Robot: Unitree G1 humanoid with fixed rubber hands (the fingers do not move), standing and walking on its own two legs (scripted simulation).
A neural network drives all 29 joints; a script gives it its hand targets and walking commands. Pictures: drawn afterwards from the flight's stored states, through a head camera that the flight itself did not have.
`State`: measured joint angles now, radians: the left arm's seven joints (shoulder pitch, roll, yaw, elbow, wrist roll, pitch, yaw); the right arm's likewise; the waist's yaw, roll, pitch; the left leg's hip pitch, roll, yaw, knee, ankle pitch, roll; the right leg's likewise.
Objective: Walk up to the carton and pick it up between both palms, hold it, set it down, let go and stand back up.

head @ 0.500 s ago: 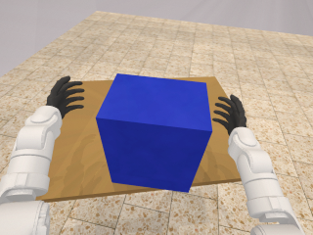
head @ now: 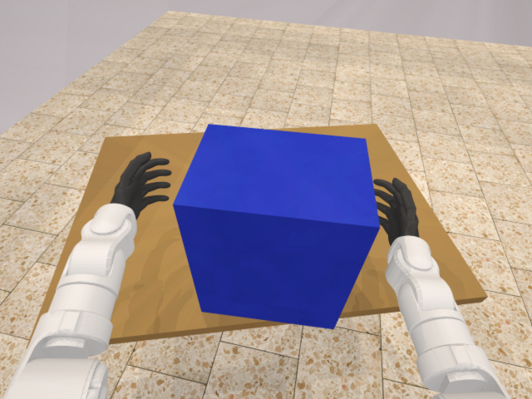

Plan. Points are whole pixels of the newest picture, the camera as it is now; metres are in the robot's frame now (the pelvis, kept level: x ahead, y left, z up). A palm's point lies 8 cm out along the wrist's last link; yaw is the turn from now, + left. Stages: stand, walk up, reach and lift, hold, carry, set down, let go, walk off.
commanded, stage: reach and lift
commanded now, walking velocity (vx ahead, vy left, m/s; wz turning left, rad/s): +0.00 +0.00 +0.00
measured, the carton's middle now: (275, 233) +0.36 -0.07 +0.06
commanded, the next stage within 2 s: none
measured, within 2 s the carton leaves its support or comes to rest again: leaves its support in 1.96 s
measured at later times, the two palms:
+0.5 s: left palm (153, 204) +0.39 +0.11 +0.12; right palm (384, 229) +0.31 -0.23 +0.09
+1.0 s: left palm (166, 206) +0.39 +0.09 +0.12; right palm (380, 234) +0.31 -0.22 +0.09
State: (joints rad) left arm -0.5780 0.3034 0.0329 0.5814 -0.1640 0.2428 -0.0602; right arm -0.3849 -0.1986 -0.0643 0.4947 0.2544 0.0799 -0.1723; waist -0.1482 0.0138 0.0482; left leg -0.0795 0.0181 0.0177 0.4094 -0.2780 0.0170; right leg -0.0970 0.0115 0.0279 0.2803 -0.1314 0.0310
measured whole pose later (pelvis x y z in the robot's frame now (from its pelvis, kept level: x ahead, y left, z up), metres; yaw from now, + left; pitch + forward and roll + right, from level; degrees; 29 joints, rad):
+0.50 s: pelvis -0.01 +0.00 +0.00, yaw +0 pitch -4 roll -2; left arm -0.64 0.21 0.01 0.63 -0.11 0.23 -0.02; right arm -0.48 -0.12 -0.06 0.60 0.22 0.06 -0.23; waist -0.14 0.00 0.06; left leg -0.07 0.01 0.02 0.40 -0.26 0.02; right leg -0.09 0.01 0.03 0.28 -0.11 0.03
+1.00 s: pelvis -0.03 -0.01 +0.00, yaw +0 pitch -3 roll -1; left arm -0.69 0.17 0.05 0.69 -0.06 0.22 0.02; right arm -0.53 -0.05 -0.07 0.64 0.20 0.08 -0.30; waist -0.15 -0.02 0.05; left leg -0.12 0.01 0.02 0.39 -0.23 0.01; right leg -0.15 0.01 0.02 0.29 -0.10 0.02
